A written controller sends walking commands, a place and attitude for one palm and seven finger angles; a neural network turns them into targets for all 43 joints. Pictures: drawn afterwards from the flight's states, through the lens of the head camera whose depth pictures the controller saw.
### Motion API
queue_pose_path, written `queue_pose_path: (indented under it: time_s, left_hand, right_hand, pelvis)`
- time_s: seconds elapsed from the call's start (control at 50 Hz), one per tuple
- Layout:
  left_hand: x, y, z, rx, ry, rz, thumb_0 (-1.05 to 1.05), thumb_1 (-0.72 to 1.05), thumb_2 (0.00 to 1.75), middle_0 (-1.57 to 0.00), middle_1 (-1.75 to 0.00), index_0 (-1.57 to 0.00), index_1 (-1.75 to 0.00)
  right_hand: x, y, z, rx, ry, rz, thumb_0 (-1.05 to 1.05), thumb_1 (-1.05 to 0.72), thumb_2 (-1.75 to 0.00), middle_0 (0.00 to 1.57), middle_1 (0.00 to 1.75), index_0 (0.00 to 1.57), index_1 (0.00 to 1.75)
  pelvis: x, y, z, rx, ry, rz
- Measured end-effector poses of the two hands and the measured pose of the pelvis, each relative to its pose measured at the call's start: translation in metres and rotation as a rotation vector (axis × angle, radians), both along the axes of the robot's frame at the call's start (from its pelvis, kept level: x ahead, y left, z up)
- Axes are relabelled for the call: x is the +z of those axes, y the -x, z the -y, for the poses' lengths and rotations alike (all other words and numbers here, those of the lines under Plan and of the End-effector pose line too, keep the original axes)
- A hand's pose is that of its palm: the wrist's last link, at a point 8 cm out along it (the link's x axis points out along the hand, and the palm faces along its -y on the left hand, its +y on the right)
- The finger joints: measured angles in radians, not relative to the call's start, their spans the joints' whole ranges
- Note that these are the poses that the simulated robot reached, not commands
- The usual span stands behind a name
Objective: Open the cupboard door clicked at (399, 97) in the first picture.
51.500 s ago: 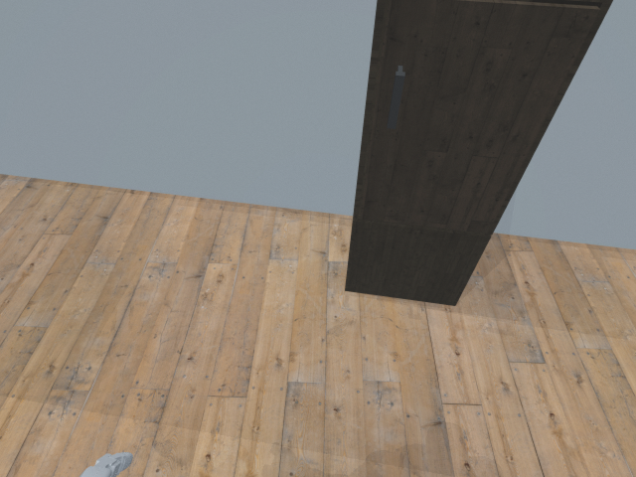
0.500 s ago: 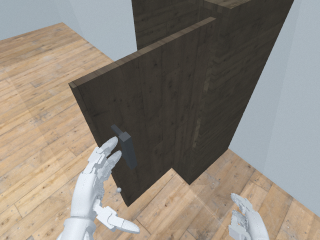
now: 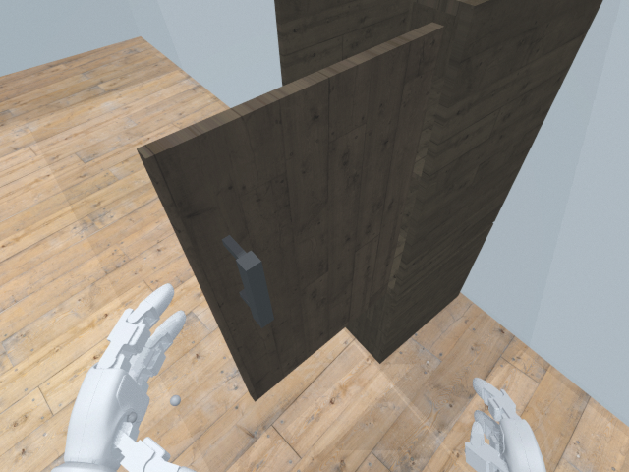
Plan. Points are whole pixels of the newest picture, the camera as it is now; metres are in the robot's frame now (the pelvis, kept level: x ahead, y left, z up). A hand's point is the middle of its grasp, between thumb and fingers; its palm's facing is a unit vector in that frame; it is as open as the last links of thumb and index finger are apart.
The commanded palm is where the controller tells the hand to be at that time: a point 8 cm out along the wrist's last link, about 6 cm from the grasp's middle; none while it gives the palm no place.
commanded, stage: draw the hand back to the body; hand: left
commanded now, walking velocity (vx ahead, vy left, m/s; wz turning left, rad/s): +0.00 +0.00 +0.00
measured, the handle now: (248, 282) +0.31 +0.10 +0.11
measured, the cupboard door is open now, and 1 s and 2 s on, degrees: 92 92 92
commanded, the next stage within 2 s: step back with the hand held close in 1.60 s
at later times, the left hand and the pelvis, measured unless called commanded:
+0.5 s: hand (119, 384) +0.18 +0.19 +0.13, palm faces -0.01 -1.00 -0.08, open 16.3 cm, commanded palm +0.15 +0.25 +0.15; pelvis +0.00 +0.03 +0.01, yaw +0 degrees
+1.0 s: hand (24, 329) +0.20 +0.27 +0.18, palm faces +0.35 -0.86 -0.38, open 11.8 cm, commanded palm +0.15 +0.31 +0.20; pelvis +0.01 +0.04 +0.05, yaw -1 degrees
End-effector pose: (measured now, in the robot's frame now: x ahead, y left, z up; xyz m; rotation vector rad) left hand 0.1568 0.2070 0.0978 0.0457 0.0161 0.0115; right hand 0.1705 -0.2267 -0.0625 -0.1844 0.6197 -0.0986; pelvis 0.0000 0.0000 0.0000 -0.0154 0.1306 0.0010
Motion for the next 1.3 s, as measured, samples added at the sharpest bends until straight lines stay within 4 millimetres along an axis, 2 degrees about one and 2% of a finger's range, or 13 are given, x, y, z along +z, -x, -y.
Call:
queue_pose_path:
  time_s: [0.14, 0.34, 0.54, 0.58, 0.72, 0.98, 1.3]
  left_hand:
    - [0.004, -0.009, 0.005, -0.074, 0.009, 0.027, -0.01, -0.50, 0.30, -0.15, -0.30, -0.15, -0.30]
    - [0.028, -0.005, -0.025, 0.000, -0.019, 0.039, -0.01, -0.50, 0.30, -0.15, -0.30, -0.15, -0.30]
    - [0.045, 0.000, -0.046, -0.009, -0.046, 0.041, -0.01, -0.47, 0.31, -0.15, -0.30, -0.16, -0.30]
    - [0.052, -0.001, -0.054, 0.045, -0.136, 0.041, -0.01, -0.44, 0.33, -0.16, -0.30, -0.16, -0.30]
    - [0.068, 0.003, -0.072, 0.222, -0.263, 0.032, -0.01, -0.26, 0.41, -0.16, -0.30, -0.16, -0.30]
    - [0.098, -0.007, -0.099, 0.330, -0.366, 0.090, 0.00, 0.18, 0.59, -0.18, -0.30, -0.18, -0.30]
    - [0.128, -0.013, -0.117, 0.431, -0.418, 0.172, 0.01, 0.72, 0.83, -0.20, -0.30, -0.20, -0.30]
  right_hand:
    - [0.004, 0.001, -0.013, 0.000, -0.001, 0.036, 0.01, -0.90, -0.89, 0.20, 0.30, 0.20, 0.30]
    - [0.014, 0.002, -0.036, -0.001, -0.038, 0.062, 0.01, -0.90, -0.89, 0.20, 0.30, 0.20, 0.30]
    - [0.026, -0.005, -0.046, 0.029, -0.016, 0.095, 0.01, -0.90, -0.89, 0.20, 0.30, 0.21, 0.30]
    - [0.029, -0.006, -0.047, 0.028, -0.002, 0.090, 0.01, -0.90, -0.89, 0.20, 0.30, 0.21, 0.30]
    - [0.036, -0.003, -0.050, 0.024, 0.013, 0.054, 0.01, -0.90, -0.89, 0.20, 0.30, 0.21, 0.30]
    - [0.036, -0.007, -0.050, 0.030, 0.021, -0.016, 0.01, -0.90, -0.89, 0.20, 0.30, 0.21, 0.30]
    - [0.041, -0.021, -0.034, 0.025, 0.023, -0.035, 0.01, -0.90, -0.89, 0.20, 0.30, 0.21, 0.30]
  pelvis:
    - [-0.001, 0.004, -0.010, -0.005, 0.008, 0.005]
    - [0.007, 0.000, -0.023, -0.011, 0.015, 0.042]
    - [0.013, 0.001, -0.031, -0.005, 0.022, 0.075]
    - [0.016, 0.001, -0.031, -0.009, 0.021, 0.088]
    - [0.030, -0.002, -0.035, -0.013, 0.019, 0.126]
    - [0.045, -0.011, -0.036, -0.024, 0.008, 0.177]
    - [0.051, -0.017, -0.027, -0.030, 0.003, 0.199]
